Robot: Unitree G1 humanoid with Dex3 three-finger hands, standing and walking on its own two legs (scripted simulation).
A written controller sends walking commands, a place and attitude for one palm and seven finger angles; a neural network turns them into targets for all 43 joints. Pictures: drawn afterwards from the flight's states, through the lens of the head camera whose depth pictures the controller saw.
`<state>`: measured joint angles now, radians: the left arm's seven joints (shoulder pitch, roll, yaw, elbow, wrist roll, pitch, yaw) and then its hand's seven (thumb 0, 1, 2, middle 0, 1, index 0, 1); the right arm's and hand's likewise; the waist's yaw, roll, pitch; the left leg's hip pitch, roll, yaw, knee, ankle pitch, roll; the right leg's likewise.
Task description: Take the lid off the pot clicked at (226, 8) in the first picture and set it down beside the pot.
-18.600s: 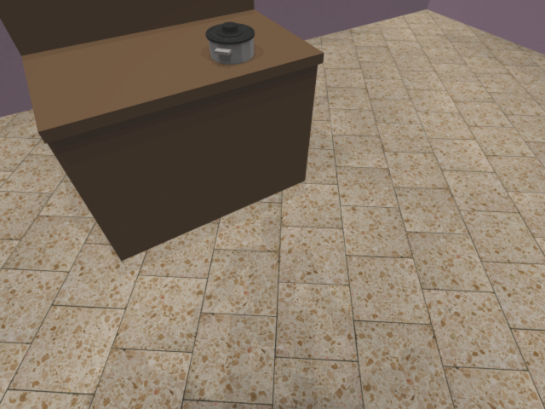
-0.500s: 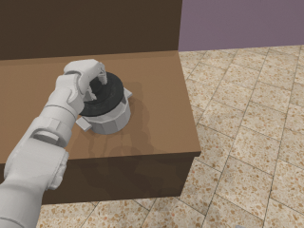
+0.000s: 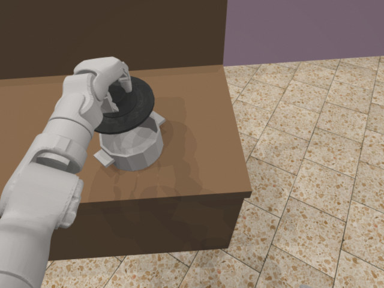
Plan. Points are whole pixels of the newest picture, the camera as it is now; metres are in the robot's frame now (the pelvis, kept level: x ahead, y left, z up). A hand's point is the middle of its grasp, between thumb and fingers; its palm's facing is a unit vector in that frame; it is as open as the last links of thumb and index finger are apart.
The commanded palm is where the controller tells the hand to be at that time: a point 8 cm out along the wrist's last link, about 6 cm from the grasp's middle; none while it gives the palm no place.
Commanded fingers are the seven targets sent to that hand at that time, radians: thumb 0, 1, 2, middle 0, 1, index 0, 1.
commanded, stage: lift the lid straight up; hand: left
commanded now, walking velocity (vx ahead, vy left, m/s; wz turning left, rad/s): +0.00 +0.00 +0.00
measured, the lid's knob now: (114, 96) +0.51 +0.16 +0.12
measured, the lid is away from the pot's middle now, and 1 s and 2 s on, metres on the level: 0.01 0.04 0.15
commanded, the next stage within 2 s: move the lid sideways beside the pot in 0.70 s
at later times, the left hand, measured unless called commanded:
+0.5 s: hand (97, 82) +0.48 +0.17 +0.19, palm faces -0.26 -0.04 -0.96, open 8.4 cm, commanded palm +0.47 +0.17 +0.25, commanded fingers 0.00 0.58 0.98 -0.78 -1.09 -0.78 -1.05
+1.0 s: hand (92, 77) +0.50 +0.19 +0.19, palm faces -0.28 -0.06 -0.96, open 8.4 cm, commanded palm +0.48 +0.19 +0.25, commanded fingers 0.00 0.58 0.98 -0.78 -1.09 -0.78 -1.05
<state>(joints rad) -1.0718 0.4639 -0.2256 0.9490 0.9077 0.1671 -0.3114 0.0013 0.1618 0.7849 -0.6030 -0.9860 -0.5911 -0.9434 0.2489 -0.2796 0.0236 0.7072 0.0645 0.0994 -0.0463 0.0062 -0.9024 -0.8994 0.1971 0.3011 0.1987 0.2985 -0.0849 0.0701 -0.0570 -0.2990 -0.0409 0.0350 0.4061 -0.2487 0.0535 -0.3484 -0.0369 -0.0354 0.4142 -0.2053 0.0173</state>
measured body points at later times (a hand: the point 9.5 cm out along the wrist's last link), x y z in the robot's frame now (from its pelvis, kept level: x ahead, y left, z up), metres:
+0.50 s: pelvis -0.01 +0.00 +0.00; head +0.04 -0.02 +0.45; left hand +0.49 +0.17 +0.24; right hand +0.10 -0.25 -0.13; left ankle -0.04 +0.09 -0.74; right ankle -0.01 -0.13 -0.74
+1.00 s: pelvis +0.00 +0.01 +0.00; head +0.05 -0.02 +0.45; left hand +0.50 +0.19 +0.24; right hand +0.07 -0.26 -0.13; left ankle -0.04 +0.09 -0.74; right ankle -0.01 -0.13 -0.74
